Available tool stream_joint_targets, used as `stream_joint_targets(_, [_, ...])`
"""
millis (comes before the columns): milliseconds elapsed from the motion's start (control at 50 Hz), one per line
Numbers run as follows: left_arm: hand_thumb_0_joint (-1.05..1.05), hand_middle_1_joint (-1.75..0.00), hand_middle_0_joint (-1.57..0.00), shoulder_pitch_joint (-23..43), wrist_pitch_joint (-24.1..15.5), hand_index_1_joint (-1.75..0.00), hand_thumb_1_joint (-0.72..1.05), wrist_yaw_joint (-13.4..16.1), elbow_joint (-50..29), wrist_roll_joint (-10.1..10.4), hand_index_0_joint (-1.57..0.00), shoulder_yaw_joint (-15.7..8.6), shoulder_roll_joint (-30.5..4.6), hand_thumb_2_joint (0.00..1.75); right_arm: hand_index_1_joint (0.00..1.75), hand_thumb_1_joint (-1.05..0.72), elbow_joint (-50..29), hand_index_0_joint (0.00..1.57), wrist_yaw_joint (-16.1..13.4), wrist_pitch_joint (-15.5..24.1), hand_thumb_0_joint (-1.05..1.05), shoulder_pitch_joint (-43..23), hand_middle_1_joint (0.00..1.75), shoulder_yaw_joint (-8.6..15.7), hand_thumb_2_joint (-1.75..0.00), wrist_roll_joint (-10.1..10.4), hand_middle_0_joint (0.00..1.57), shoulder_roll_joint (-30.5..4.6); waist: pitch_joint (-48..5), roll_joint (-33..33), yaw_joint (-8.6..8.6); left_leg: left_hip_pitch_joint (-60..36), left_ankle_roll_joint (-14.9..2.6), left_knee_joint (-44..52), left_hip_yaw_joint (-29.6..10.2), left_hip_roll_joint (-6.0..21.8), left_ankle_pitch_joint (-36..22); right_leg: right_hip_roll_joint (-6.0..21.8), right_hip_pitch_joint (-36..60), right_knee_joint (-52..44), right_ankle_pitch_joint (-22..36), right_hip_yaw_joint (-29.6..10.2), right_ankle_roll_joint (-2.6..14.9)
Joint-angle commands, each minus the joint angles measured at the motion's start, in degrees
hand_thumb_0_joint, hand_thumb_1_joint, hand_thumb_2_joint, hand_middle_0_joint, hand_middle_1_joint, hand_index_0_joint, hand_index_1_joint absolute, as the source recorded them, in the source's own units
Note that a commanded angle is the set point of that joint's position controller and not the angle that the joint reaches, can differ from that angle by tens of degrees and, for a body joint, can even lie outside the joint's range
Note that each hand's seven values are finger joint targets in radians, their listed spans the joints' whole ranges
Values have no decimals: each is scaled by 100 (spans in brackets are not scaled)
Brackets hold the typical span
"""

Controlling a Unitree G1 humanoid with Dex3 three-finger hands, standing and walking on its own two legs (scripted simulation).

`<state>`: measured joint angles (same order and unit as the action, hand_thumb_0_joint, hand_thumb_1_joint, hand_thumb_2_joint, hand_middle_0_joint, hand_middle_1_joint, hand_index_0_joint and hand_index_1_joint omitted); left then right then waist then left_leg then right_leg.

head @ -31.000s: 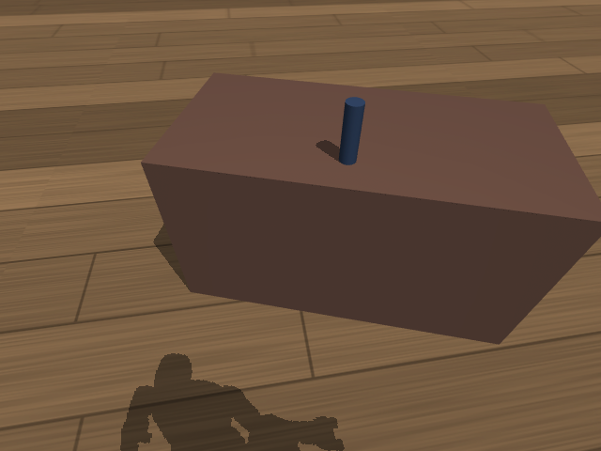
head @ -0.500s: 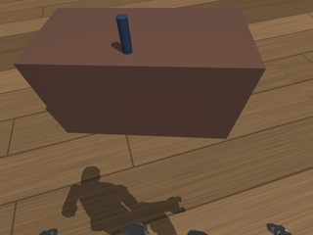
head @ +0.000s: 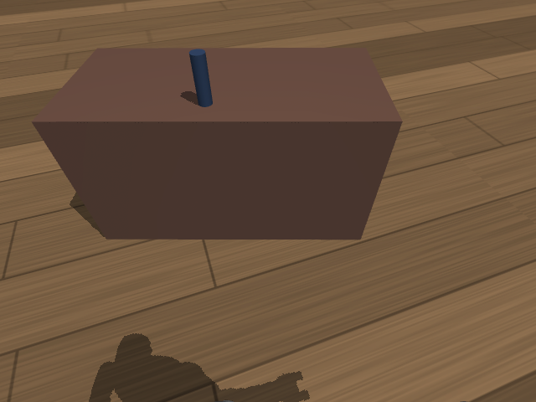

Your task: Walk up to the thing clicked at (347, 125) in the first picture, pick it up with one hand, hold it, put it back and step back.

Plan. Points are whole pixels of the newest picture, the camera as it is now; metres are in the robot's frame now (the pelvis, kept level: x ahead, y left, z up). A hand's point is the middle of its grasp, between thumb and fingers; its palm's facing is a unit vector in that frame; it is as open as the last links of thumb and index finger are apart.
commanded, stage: step back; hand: left
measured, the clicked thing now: (201, 79) +1.06 +0.27 -0.03
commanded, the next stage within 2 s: stand in 0.82 s
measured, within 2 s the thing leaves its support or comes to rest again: neither
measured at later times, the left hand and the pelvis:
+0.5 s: hand out of the picture +0.09 +0.27 -0.13, palm faces +0.08 -0.92 -0.39, open 7.4 cm; pelvis +0.01 +0.00 +0.00, yaw +4 degrees
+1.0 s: hand out of the picture +0.10 +0.28 -0.14, palm faces +0.08 -0.94 -0.33, open 7.4 cm; pelvis +0.03 +0.02 +0.01, yaw +4 degrees
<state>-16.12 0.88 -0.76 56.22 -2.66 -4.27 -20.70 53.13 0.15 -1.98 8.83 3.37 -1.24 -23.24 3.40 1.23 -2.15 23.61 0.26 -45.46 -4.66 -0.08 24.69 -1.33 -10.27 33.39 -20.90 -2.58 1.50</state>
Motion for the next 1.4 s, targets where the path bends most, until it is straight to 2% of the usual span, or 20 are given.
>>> stream_joint_targets(0, [0, -30, -20, 879, -346, -30, 90, 130, -672, -2, -20, -329, -1569, 90, 30, -90, -313, 20, -31, 249, 0, -153, 30, 184, -90, 29, 20, -914, 228, -878, 143, -131, 65, -340, -152, -32, -2, 1496, -927, -1773, -927, -1433, 893])
stream_joint_targets(60, [0, -30, -20, 655, -325, -30, 90, 90, -601, -9, -20, -338, -1647, 90, 30, -90, -284, 20, 28, 317, 0, -242, 30, 191, -90, -32, 20, -912, 271, -1072, -47, -99, 79, 683, 210, -21, 142, 1397, -377, -1632, -772, -1248, 795])
stream_joint_targets(120, [0, -30, -20, 696, -218, -30, 90, 64, -569, 78, -20, -221, -1471, 90, 30, -90, -31, 20, -17, 433, 0, 197, 30, 236, -90, -57, 20, -823, -110, -831, 181, -1357, -47, 2325, 506, -214, -861, 1133, -384, -670, 790, -610, 542])
stream_joint_targets(140, [0, -30, -20, 594, -201, -30, 90, 61, -564, 94, -20, -137, -1248, 90, 30, -90, 3, 20, -45, 479, 0, 309, 30, 289, -90, -90, 20, -897, -314, -601, 221, -2009, -183, 2414, 5, 99, -1076, 970, -734, -160, 1363, -398, 382])
stream_joint_targets(160, [0, -30, -20, 720, -195, -30, 90, 46, -584, 177, -20, -41, -1001, 90, 30, -90, 17, 20, -59, 514, 0, 345, 30, 321, -90, -105, 20, -1169, -426, 480, 224, -1972, -642, 2830, -1675, 1058, -623, 359, -1275, 550, 407, 56, 41])
stream_joint_targets(180, [0, -30, -20, 865, -171, -30, 90, 82, -490, 200, -20, -171, -1254, 90, 30, -90, 15, 20, -32, 502, 0, 376, 30, 393, -90, -54, 20, -1563, -408, 482, 233, -1376, -1251, 2961, -2237, 1667, 222, 195, -953, 951, -985, 307, 45])
stream_joint_targets(200, [0, -30, -20, 877, -178, -30, 90, 89, -485, 169, -20, -184, -1364, 90, 30, -90, 7, 20, -17, 505, 0, 325, 30, 415, -90, -78, 20, -1580, -344, 445, 277, -1361, -1404, 3057, -2367, 1774, 476, 279, -1135, 1337, -1270, 80, 75])
stream_joint_targets(260, [0, -30, -20, 820, -231, -30, 90, 67, -407, 187, -20, -165, -1215, 90, 30, -90, 24, 20, -52, 512, 0, 234, 30, 351, -90, -107, 20, -1417, -11, 786, 223, -1270, -1196, 2899, -1785, 1503, -446, 461, -1298, 948, -979, 32, 91])
stream_joint_targets(340, [0, -30, -20, 415, -318, -30, 90, 103, -42, 134, -20, -182, -1047, 90, 30, -90, -69, 20, -30, 369, 0, -266, 30, 207, -90, 3, 20, -1037, -348, 627, -89, -422, -611, 2112, -666, 858, -1315, 99, 619, -1098, 506, 518, 54])
stream_joint_targets(360, [0, -30, -20, 312, -349, -30, 90, 137, 19, 90, -20, -245, -1267, 90, 30, -90, -116, 20, -30, 357, 0, -276, 30, 112, -90, 67, 20, -759, -404, 248, -195, 130, -335, 1708, -444, 616, -1405, 339, 1215, -1160, 706, 77, 120])
stream_joint_targets(380, [0, -30, -20, 202, -367, -30, 90, 166, 16, 52, -20, -319, -1694, 90, 30, -90, -185, 20, -46, 355, 0, -367, 30, 75, -90, 74, 20, -546, -302, -696, -277, 813, -82, 919, -95, -67, -593, 1276, 1162, -1698, -255, -1456, 479])
stream_joint_targets(400, [0, -30, -20, 601, -374, -30, 90, 146, -97, 39, -20, -347, -1976, 90, 30, -90, -110, 20, -103, 316, 0, -253, 30, 130, -90, 24, 20, -701, -76, -1010, -134, 418, -24, 95, 48, -136, 606, 2238, 191, -2065, -1101, -2220, 1064])
stream_joint_targets(420, [0, -30, -20, 1042, -380, -30, 90, 142, -302, 27, -20, -331, -1861, 90, 30, -90, 18, 20, -109, 334, 0, -5, 30, 153, -90, -1, 20, -880, 92, -771, 64, 312, 0, -228, -45, 127, 652, 2463, -17, -1955, -692, -2229, 1320])
stream_joint_targets(540, [0, -30, -20, 1255, -370, -30, 90, 144, -239, 147, -20, -163, -1489, 90, 30, -90, 327, 20, -47, 471, 0, 287, 30, 126, -90, -45, 20, -629, -328, -991, 267, -932, -70, 1873, 636, 8, -1125, 1365, 189, -568, 3287, -157, 532])
stream_joint_targets(580, [0, -30, -20, 1247, -306, -30, 90, 136, -301, 194, -20, -106, -1300, 90, 30, -90, 391, 20, -68, 486, 0, 348, 30, 223, -90, -85, 20, -792, -573, -590, 267, -1774, -251, 2016, 247, 346, -3049, 1010, -216, -46, 2934, 133, 152])
stream_joint_targets(620, [0, -30, -20, 1166, -232, -30, 90, 137, -218, 287, -20, -89, -1181, 90, 30, -90, 278, 20, -66, 499, 0, -94, 30, 232, -90, 3, 20, -1173, -698, 249, 66, -1202, -944, 2133, -848, 1292, -2942, 421, -32, 176, 653, 394, -91])
stream_joint_targets(640, [0, -30, -20, 1214, -232, -30, 90, 150, -122, 252, -20, -64, -1140, 90, 30, -90, 283, 20, -59, 480, 0, -264, 30, 210, -90, 14, 20, -1170, -633, 295, 64, -1075, -1002, 2160, -930, 1424, -2876, 429, 128, -10, 327, 351, -33])
stream_joint_targets(720, [0, -30, -20, 1137, -317, -30, 90, 149, 92, 202, -20, -80, -1345, 90, 30, -90, 336, 20, -93, 415, 0, -573, 30, 100, -90, 50, 20, -901, -696, 167, 57, -901, -316, 1660, 24, 659, -2898, 848, 692, -789, 1839, 15, 149])
stream_joint_targets(880, [0, -30, -20, 1282, -292, -30, 90, 152, 335, 267, -20, 119, -1144, 90, 30, -90, 544, 20, -77, 423, 0, -682, 30, 2, -90, 87, 20, -890, -719, 31, 198, -1944, -240, 2116, -59, 810, -3888, 839, 540, -1184, 2685, 75, -79])
stream_joint_targets(1380, [0, -30, -20, 1215, -292, -30, 90, 74, 601, 203, -20, 176, -1178, 90, 30, -90, 866, 20, 5, 404, 0, -752, 30, -61, -90, 72, 20, -886, -234, -81, 211, -1620, -100, 3126, -89, 741, -1408, 921, 322, -1988, 774, -54, -94])
